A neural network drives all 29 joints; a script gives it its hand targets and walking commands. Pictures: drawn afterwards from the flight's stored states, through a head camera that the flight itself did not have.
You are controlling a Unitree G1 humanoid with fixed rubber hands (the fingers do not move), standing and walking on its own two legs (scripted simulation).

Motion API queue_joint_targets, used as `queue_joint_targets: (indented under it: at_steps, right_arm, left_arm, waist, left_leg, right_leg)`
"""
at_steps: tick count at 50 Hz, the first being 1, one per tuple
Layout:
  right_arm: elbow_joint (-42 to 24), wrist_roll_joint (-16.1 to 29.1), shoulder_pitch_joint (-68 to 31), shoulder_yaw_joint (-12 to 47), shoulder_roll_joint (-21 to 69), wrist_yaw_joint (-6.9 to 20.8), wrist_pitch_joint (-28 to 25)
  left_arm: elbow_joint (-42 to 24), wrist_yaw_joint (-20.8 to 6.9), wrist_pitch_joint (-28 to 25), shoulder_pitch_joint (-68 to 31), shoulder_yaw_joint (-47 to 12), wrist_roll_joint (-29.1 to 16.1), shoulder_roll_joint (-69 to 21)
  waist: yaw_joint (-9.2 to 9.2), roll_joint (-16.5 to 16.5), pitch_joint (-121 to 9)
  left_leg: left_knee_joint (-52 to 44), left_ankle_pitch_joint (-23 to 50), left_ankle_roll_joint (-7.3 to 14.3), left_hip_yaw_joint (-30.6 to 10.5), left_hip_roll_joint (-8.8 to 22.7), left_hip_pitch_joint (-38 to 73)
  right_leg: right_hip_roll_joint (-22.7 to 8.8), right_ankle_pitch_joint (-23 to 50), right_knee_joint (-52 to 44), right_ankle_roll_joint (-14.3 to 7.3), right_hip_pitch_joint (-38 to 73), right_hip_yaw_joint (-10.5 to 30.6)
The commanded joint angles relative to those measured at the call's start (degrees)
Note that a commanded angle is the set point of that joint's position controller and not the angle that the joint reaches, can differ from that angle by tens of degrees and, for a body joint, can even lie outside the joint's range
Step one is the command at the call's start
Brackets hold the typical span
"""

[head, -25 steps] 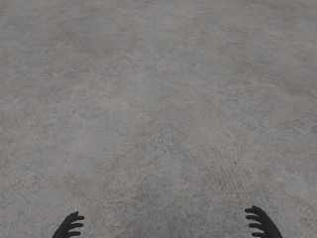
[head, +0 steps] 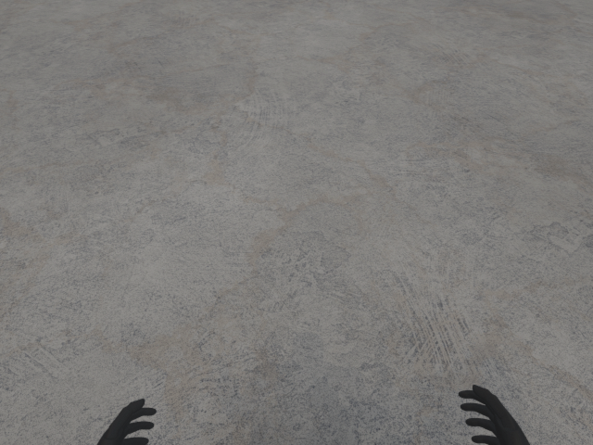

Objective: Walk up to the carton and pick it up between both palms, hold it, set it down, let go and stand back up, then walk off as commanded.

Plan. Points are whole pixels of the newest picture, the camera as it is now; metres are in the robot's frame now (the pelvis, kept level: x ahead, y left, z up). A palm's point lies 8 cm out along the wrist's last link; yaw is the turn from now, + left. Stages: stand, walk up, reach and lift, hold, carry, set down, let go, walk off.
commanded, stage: walk up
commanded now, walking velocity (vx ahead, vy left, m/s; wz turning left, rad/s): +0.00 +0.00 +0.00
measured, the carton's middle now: out of the picture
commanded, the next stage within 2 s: none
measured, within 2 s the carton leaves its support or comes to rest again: neither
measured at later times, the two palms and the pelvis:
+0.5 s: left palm out of the picture +0.06 +0.40 -0.08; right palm (461, 432) +0.17 -0.20 -0.06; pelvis -0.04 +0.06 -0.01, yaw +13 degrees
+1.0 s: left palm out of the picture -0.17 +0.39 -0.07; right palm (396, 403) +0.20 -0.12 -0.08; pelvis -0.06 +0.06 +0.01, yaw +35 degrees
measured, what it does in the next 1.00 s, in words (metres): steps on the spot, turning left: left foot, then right foot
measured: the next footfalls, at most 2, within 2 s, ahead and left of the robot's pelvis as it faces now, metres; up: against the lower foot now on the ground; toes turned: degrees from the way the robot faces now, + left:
left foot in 0.48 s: +0.02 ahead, +0.20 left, +0.00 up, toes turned +14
right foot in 0.96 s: +0.07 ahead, +0.05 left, +0.00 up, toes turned +34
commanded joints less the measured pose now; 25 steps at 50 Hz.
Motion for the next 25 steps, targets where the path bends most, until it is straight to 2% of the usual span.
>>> queue_joint_targets:
  at_steps: [1,5,6,7,8,9,10,11,12,13,15,17,19,20,21,22,23,24,25]
  right_arm:
    - [2.1,0.9,-2.3,-4.3,-12.5,-0.8,-2.0]
    - [2.3,0.9,-2.7,-4.2,-12.2,-0.7,-2.0]
    - [-3.8,-1.7,-0.7,-5.8,-17.4,2.3,0.7]
    - [-4.9,-1.3,-1.5,-5.7,-15.3,2.9,1.7]
    - [-5.7,-1.5,-1.4,-6.0,-14.3,3.2,2.3]
    - [-5.7,-2.3,-1.7,-6.5,-15.3,3.4,2.9]
    - [-5.4,-2.6,-1.5,-6.8,-16.7,3.9,3.3]
    - [-4.9,-2.4,-2.1,-6.7,-17.0,4.5,3.5]
    - [-4.7,-2.1,-2.1,-6.6,-16.9,5.2,3.3]
    - [-4.3,-1.9,-1.9,-6.6,-16.5,5.8,3.3]
    - [-4.3,-1.4,-1.2,-6.4,-15.8,6.9,3.6]
    - [-3.9,-1.0,-0.1,-6.4,-16.0,7.6,3.9]
    - [-3.1,-0.7,2.8,-6.6,-16.5,7.5,3.8]
    - [-2.1,-0.5,5.8,-6.8,-16.9,7.3,3.5]
    - [-0.6,-0.6,9.2,-7.0,-17.0,6.9,3.1]
    - [0.4,-1.3,10.3,-7.5,-18.1,6.0,2.7]
    - [-0.4,-2.1,9.4,-8.6,-23.4,5.4,2.4]
    - [-1.6,-2.2,8.0,-9.3,-27.8,5.2,2.2]
    - [-2.1,-1.0,8.2,-9.4,-27.8,5.0,2.4]
  left_arm:
    - [-3.2,0.0,-1.4,-4.2,4.1,1.3,13.6]
    - [-2.7,-0.1,-1.4,-4.6,4.0,1.4,13.8]
    - [-5.9,-0.3,-0.7,-1.8,7.0,-0.1,21.3]
    - [-6.0,0.3,-0.5,0.1,7.8,0.0,22.6]
    - [-6.5,0.6,-0.4,-0.3,7.9,0.4,23.6]
    - [-7.5,0.8,-0.5,-2.1,8.1,0.7,23.6]
    - [-8.3,1.2,-0.5,-3.2,8.3,0.7,23.5]
    - [-8.8,1.4,-0.6,-3.7,8.3,0.8,22.8]
    - [-9.1,1.4,-0.6,-3.9,8.3,1.0,22.2]
    - [-9.1,1.4,-0.6,-4.2,8.2,1.1,21.6]
    - [-9.3,1.1,-0.5,-5.6,8.5,1.4,22.1]
    - [-10.1,0.8,-0.3,-7.2,8.6,1.4,23.4]
    - [-10.9,0.3,-0.2,-9.8,8.7,1.6,24.1]
    - [-11.0,0.0,0.0,-11.0,8.6,1.5,24.3]
    - [-10.6,-0.3,0.4,-10.8,8.2,1.1,23.6]
    - [-9.9,-0.6,1.0,-8.6,7.3,0.8,21.0]
    - [-9.8,-0.5,1.5,-4.9,6.7,0.6,17.6]
    - [-11.0,0.2,1.5,-5.2,6.2,-0.2,17.4]
    - [-11.1,0.8,1.5,-6.3,6.3,-0.1,19.9]
  waist:
    - [-0.13,-0.4,-4.7]
    - [-0.33,-0.3,-4.2]
    - [2.25,-1.3,-1.7]
    - [2.36,-5.7,-3.3]
    - [1.90,-11.8,-4.5]
    - [1.19,-12.2,-3.5]
    - [0.63,-9.2,-2.9]
    - [0.21,-6.6,-2.1]
    - [-0.06,-5.7,-1.0]
    - [-0.29,-5.4,-0.9]
    - [-0.95,-8.5,-0.7]
    - [-1.76,-11.3,-1.2]
    - [-3.84,-12.1,-3.0]
    - [-5.40,-12.0,-4.7]
    - [-6.93,-8.2,-5.9]
    - [-7.30,-0.7,-5.2]
    - [-5.44,15.1,-4.3]
    - [-4.46,19.3,-4.3]
    - [-5.77,15.7,-5.4]
  left_leg:
    - [-7.6,13.7,3.5,-4.7,5.1,4.2]
    - [-8.2,12.6,3.5,-4.8,5.0,3.9]
    - [-2.1,30.0,4.6,-10.6,2.4,-11.9]
    - [3.3,26.7,3.2,-4.4,-0.3,-14.1]
    - [10.7,7.6,1.7,-0.7,-0.5,-16.1]
    - [18.2,-7.9,0.5,-0.4,1.6,-17.6]
    - [21.0,-8.1,0.3,-2.2,3.3,-17.6]
    - [20.7,-7.1,0.3,-2.8,3.9,-17.1]
    - [20.3,-5.6,0.3,-3.0,4.6,-16.6]
    - [19.9,-4.0,0.1,-3.1,5.5,-15.7]
    - [17.1,-1.9,-0.4,-2.2,5.9,-14.8]
    - [13.0,-1.1,-0.5,-0.8,5.8,-13.3]
    - [6.3,-1.4,0.1,1.4,5.2,-6.7]
    - [0.9,0.0,0.5,3.7,3.7,-1.5]
    - [-7.9,4.4,1.0,4.4,1.7,3.9]
    - [-15.0,7.1,2.9,-0.7,-1.2,6.8]
    - [-19.2,21.9,6.5,-19.0,7.1,11.4]
    - [-20.1,27.5,10.0,-33.0,10.8,13.1]
    - [-22.4,23.2,11.8,-36.0,12.5,12.1]
  right_leg:
    - [-5.3,15.0,-8.2,-3.9,3.1,6.5]
    - [-5.4,13.8,-9.0,-3.9,3.0,6.8]
    - [-8.3,19.3,-6.1,-7.5,9.6,6.8]
    - [-14.4,23.1,-10.2,-10.8,12.7,10.5]
    - [-23.6,28.7,-15.7,-14.9,12.4,15.4]
    - [-29.2,32.1,-17.6,-18.0,10.7,18.1]
    - [-29.4,29.7,-17.3,-18.3,8.9,16.5]
    - [-28.2,26.4,-17.9,-17.3,7.0,14.6]
    - [-26.4,24.9,-18.0,-16.1,5.2,12.2]
    - [-23.9,23.5,-17.5,-14.9,4.1,9.0]
    - [-21.2,21.1,-16.6,-13.2,2.9,3.2]
    - [-20.4,18.9,-15.9,-12.6,2.7,-0.1]
    - [-20.0,19.3,-12.8,-11.0,0.6,-2.9]
    - [-18.9,20.0,-9.2,-9.6,-1.0,-4.8]
    - [-15.6,17.9,-1.9,-7.1,-2.7,-7.9]
    - [-9.5,9.0,9.4,-3.9,-6.2,-10.2]
    - [-3.3,-11.2,19.7,-0.5,-18.1,-12.0]
    - [0.4,-15.8,23.6,1.1,-26.4,-7.1]
    - [0.0,-15.5,22.9,0.2,-24.9,-2.6]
